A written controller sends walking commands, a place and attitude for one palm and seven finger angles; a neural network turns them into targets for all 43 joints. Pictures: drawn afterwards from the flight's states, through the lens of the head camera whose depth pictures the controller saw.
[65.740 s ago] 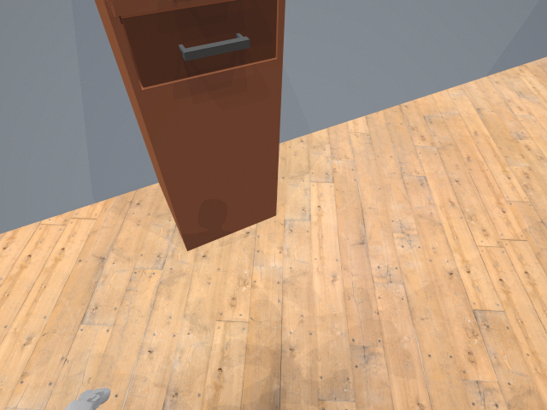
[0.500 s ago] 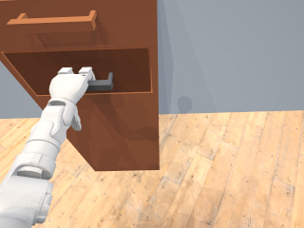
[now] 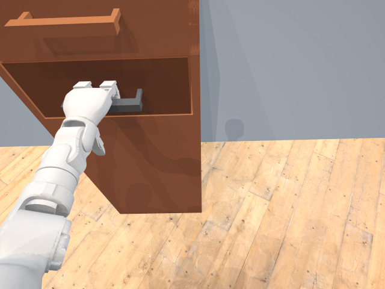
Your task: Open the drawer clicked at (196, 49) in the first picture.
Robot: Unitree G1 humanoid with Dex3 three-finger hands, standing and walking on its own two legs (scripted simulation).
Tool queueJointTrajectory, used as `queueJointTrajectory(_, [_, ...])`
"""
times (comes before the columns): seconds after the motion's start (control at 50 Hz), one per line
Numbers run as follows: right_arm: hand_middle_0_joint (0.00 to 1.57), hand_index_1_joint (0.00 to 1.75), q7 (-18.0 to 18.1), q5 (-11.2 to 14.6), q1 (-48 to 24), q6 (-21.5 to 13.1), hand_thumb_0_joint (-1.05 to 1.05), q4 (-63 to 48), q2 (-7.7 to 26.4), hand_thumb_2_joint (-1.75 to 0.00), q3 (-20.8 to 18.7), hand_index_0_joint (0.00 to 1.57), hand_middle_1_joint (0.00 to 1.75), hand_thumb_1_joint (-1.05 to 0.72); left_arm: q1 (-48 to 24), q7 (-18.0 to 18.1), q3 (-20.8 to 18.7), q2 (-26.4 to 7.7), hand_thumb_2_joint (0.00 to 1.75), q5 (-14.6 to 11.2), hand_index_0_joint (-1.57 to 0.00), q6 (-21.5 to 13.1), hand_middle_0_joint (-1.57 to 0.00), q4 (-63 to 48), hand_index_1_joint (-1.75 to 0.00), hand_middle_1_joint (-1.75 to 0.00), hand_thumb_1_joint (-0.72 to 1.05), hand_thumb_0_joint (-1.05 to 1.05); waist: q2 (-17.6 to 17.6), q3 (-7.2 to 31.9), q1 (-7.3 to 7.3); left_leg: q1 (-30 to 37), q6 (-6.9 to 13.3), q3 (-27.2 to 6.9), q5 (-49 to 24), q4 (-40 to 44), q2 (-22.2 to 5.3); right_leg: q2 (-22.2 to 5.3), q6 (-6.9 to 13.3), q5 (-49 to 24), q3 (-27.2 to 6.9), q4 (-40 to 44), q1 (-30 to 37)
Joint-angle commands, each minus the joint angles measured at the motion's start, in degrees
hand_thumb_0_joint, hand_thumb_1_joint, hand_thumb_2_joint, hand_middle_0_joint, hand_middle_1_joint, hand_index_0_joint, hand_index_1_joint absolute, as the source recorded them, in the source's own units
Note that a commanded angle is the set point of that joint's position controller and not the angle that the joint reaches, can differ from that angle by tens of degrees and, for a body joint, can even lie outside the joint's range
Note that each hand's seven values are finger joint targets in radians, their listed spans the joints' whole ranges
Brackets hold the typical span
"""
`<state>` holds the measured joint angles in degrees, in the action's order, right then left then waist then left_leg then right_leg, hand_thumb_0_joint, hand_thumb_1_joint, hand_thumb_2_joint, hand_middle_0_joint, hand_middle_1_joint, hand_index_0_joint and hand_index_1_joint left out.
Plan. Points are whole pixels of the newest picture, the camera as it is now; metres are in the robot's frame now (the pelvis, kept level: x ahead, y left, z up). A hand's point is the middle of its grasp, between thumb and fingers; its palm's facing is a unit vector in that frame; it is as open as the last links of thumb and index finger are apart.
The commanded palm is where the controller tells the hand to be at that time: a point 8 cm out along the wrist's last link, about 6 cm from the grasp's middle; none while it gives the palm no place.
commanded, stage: close the thumb around the handle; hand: left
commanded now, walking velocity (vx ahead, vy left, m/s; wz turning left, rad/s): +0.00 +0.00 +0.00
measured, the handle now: (104, 99) +0.50 +0.21 +0.10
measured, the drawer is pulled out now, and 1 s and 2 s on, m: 0.00 0.01 0.07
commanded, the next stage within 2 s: pull the drawer open in 0.52 s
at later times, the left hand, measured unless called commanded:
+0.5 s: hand (97, 124) +0.45 +0.22 +0.08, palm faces +0.01 +0.00 -1.00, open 5.5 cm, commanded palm +0.42 +0.23 +0.13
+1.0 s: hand (97, 128) +0.43 +0.22 +0.08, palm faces +0.02 -0.04 -1.00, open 5.5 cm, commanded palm +0.38 +0.23 +0.13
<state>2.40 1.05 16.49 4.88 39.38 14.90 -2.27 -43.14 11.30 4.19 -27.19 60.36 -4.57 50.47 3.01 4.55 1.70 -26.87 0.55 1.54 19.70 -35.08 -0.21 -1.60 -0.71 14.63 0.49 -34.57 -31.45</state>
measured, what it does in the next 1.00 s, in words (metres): stands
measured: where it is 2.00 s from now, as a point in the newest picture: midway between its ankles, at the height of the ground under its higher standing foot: outside the picture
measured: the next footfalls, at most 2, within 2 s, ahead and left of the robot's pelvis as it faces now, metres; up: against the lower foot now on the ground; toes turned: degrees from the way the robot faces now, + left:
none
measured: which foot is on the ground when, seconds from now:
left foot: down 0.00-1.00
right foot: down 0.00-1.00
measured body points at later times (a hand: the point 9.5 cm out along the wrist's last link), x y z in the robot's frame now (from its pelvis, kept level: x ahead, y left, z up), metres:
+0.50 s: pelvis +0.00 +0.00 +0.00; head +0.06 -0.02 +0.45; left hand +0.44 +0.22 +0.13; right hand +0.09 -0.26 -0.13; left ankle -0.03 +0.11 -0.72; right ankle +0.02 -0.13 -0.72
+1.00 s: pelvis +0.02 +0.01 +0.01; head +0.07 -0.02 +0.45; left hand +0.43 +0.22 +0.13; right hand +0.12 -0.26 -0.13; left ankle -0.03 +0.11 -0.72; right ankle +0.02 -0.13 -0.72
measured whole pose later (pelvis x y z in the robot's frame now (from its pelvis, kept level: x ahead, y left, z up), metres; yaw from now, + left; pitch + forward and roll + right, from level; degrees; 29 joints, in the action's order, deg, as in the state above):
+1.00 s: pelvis +0.02 +0.01 +0.01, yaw -2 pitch +11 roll +0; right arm 0.6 1.5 14.9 5.9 37.0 15.3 -3.0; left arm -25.7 9.0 2.1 -26.3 57.4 -0.2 29.6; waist 4.0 5.3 0.9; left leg -22.0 0.8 3.2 20.4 -31.9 -0.7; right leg -0.8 -1.1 14.9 -1.1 -31.7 -27.4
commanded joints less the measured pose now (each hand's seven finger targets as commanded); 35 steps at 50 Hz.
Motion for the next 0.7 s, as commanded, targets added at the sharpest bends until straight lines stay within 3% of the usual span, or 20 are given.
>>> queueJointTrajectory(0.0, [0.20, 0.30, 0.67, -0.22, 2.45, -1.58, 0.00, -5.70, 7.81, -0.90, -3.15, 0.20, 0.30, -0.90, -24.16, 1.67, -5.17, -14.68, 0.54, -0.08, -0.34, -0.01, -0.34, -10.71, -1.26, -1.26, 0.06, 0.00, -2.02, 22.51, 0.62, 6.85, 1.42, 0.49, -19.86, 2.85, 1.80, 2.91, 2.48, -15.93, 0.44, 2.19, 14.41])
queueJointTrajectory(0.04, [0.20, 0.30, 0.79, -0.23, 2.44, -1.42, 0.00, -5.49, 8.08, -0.90, -3.14, 0.20, 0.30, -0.90, -23.66, 1.60, -6.25, -15.85, 0.59, -0.07, -0.35, -0.15, -0.35, -10.10, -1.27, -1.27, 0.17, 0.00, -3.41, 22.34, 0.85, 6.19, 1.46, 0.44, -19.98, 2.85, 1.69, 2.89, 2.44, -16.21, 0.34, 2.31, 15.04])
queueJointTrajectory(0.06, [0.20, 0.30, 0.68, -0.10, 2.23, -1.47, 0.00, -5.87, 7.88, -0.90, -3.05, 0.20, 0.30, -0.90, -23.97, 1.52, -4.83, -14.40, 0.61, -0.48, -0.35, -0.33, -0.35, -11.09, -1.28, -1.28, 0.23, 0.00, -2.58, 21.66, 0.81, 6.00, 1.49, 0.55, -19.59, 3.03, 1.76, 2.81, 2.36, -16.23, 0.34, 2.32, 14.70])
queueJointTrajectory(0.1, [0.20, 0.30, 0.65, -0.22, 1.94, -1.50, 0.00, -6.11, 7.95, -0.90, -3.15, 0.20, 0.30, -0.90, -22.07, 1.64, -6.83, -16.18, 0.66, -0.57, -0.36, -0.71, -0.36, -12.45, -1.29, -1.29, 0.34, 0.00, -1.94, 22.56, -0.16, 6.41, 1.47, 0.69, -20.73, 3.07, 1.76, 2.85, 2.48, -17.40, 0.29, 2.13, 15.83])
queueJointTrajectory(0.2, [0.20, 0.30, 0.55, -0.11, 1.53, -1.56, 0.00, -6.43, 7.80, -0.90, -3.42, 0.20, 0.30, -0.90, -20.22, 2.07, -7.22, -15.94, 0.78, -0.72, -0.38, -1.61, -0.38, -15.33, -1.32, -1.32, 0.62, 0.00, -1.92, 22.31, -0.33, 6.84, 1.49, 0.62, -22.56, 2.95, 1.71, 3.06, 2.44, -18.61, 0.41, 2.03, 15.94])
queueJointTrajectory(0.3, [0.20, 0.30, 0.23, 0.09, 1.12, -1.69, 0.00, -5.81, 7.91, -0.90, -3.43, 0.20, 0.30, -0.90, -21.34, 2.82, -5.69, -14.35, 0.90, -0.50, -0.40, -0.43, -0.40, -15.08, -1.35, -1.35, 0.90, 0.00, -1.35, 20.07, 0.50, 7.48, 1.18, 0.32, -21.98, 3.38, 1.40, 3.22, 2.55, -16.52, 0.95, 2.33, 13.56])
queueJointTrajectory(0.34, [0.20, 0.30, 0.18, 0.01, 1.07, -1.82, 0.00, -5.75, 8.08, -0.90, -3.56, 0.20, 0.30, -0.90, -22.31, 2.92, -5.08, -13.79, 0.90, -0.39, -0.40, -0.04, -0.40, -15.91, -1.35, -1.35, 0.90, 0.00, -1.23, 21.12, 0.79, 8.62, 1.20, 0.28, -22.39, 3.28, 1.31, 3.21, 2.65, -16.21, 0.82, 2.63, 13.67])
queueJointTrajectory(0.36, [0.20, 0.30, 0.10, 0.03, 1.22, -1.87, 0.00, -5.85, 7.93, -0.90, -3.60, 0.20, 0.30, -0.90, -22.14, 2.95, -5.73, -14.68, 0.90, -0.45, -0.40, -0.02, -0.40, -16.68, -1.35, -1.35, 0.90, 0.00, 0.30, 22.51, 0.10, 8.98, 1.05, 0.19, -22.60, 3.34, 1.42, 3.16, 2.66, -16.32, 0.74, 2.32, 14.18])
queueJointTrajectory(0.44, [0.20, 0.30, 0.12, -0.09, 0.82, -1.59, 0.00, -6.07, 8.11, -0.90, -3.58, 0.20, 0.30, -0.90, -18.69, 2.51, -6.89, -15.22, 0.90, -0.95, -0.40, 0.86, -0.40, -15.90, -1.35, -1.35, 0.90, 0.00, -2.11, 23.94, -0.42, 8.98, 1.06, 0.20, -25.17, 3.08, 1.47, 3.25, 2.64, -18.87, 0.77, 2.21, 16.47])
queueJointTrajectory(0.48, [0.20, 0.30, 0.24, 0.13, 0.47, -1.48, 0.00, -5.89, 7.95, -0.90, -3.05, 0.20, 0.30, -0.90, -21.30, 1.97, -4.50, -12.99, 0.90, -1.41, -0.40, 0.94, -0.40, -15.13, -1.35, -1.35, 0.90, 0.00, -2.60, 20.14, 0.56, 7.72, 1.17, 0.22, -21.63, 3.78, 1.47, 3.05, 2.46, -16.72, 1.07, 2.72, 14.60])
queueJointTrajectory(0.5, [0.20, 0.30, 0.37, 0.22, 0.43, -1.52, 0.00, -5.84, 7.96, -0.90, -3.13, 0.20, 0.30, -0.90, -21.47, 2.03, -5.78, -14.57, 0.90, -1.31, -0.40, 0.67, -0.40, -14.88, -1.35, -1.35, 0.90, 0.00, -2.76, 19.53, 0.36, 7.49, 1.22, 0.11, -20.95, 4.03, 1.46, 3.10, 2.53, -15.97, 1.03, 2.83, 14.44])
queueJointTrajectory(0.56, [0.20, 0.30, 0.59, 0.05, 0.62, -1.53, 0.00, -5.89, 7.92, -0.90, -3.13, 0.20, 0.30, -0.90, -21.76, 2.07, -6.59, -15.99, 0.90, -0.48, -0.40, 0.48, -0.40, -15.32, -1.35, -1.35, 0.90, 0.00, -1.46, 21.80, -0.10, 8.45, 1.21, 0.20, -22.86, 3.70, 1.50, 2.98, 2.59, -17.11, 0.77, 2.41, 15.20])
queueJointTrajectory(0.58, [0.20, 0.30, 0.59, -0.04, 0.61, -1.47, 0.00, -5.86, 7.80, -0.90, -3.11, 0.20, 0.30, -0.90, -21.85, 1.96, -5.19, -14.24, 0.90, -0.54, -0.40, 0.58, -0.40, -14.57, -1.35, -1.35, 0.90, 0.00, -1.85, 21.25, 0.36, 8.57, 1.19, 0.24, -22.85, 3.54, 1.54, 3.06, 2.57, -17.20, 0.93, 2.47, 14.73])
queueJointTrajectory(0.6, [0.20, 0.30, 0.62, 0.00, 0.66, -1.49, 0.00, -5.60, 7.80, -0.90, -3.09, 0.20, 0.30, -0.90, -21.91, 1.91, -5.54, -14.60, 0.90, -0.48, -0.40, 0.59, -0.40, -13.87, -1.35, -1.35, 0.90, 0.00, -1.85, 20.55, 0.38, 8.34, 1.12, 0.34, -22.11, 3.61, 1.48, 3.02, 2.54, -16.66, 0.98, 2.64, 14.28])
queueJointTrajectory(0.66, [0.20, 0.30, 0.22, -0.06, 0.10, -1.48, 0.00, -6.81, 7.59, -0.90, -3.35, 0.20, 0.30, -0.90, -17.12, 1.78, -6.14, -14.06, 0.90, -0.91, -0.40, 0.14, -0.40, -17.56, -1.35, -1.35, 0.90, 0.00, -0.37, 23.28, -1.28, 9.71, 1.04, 0.34, -26.28, 3.38, 1.41, 3.04, 2.71, -19.01, 0.88, 2.08, 16.29])
queueJointTrajectory(0.68, [0.20, 0.30, 0.11, -0.07, -0.10, -1.41, 0.00, -6.92, 7.60, -0.90, -3.39, 0.20, 0.30, -0.90, -15.97, 1.67, -5.77, -13.28, 0.90, -1.24, -0.40, 0.29, -0.40, -18.16, -1.35, -1.35, 0.90, 0.00, -0.93, 23.21, -1.19, 9.93, 1.02, 0.37, -26.69, 3.25, 1.36, 3.11, 2.63, -19.51, 0.91, 2.13, 16.40])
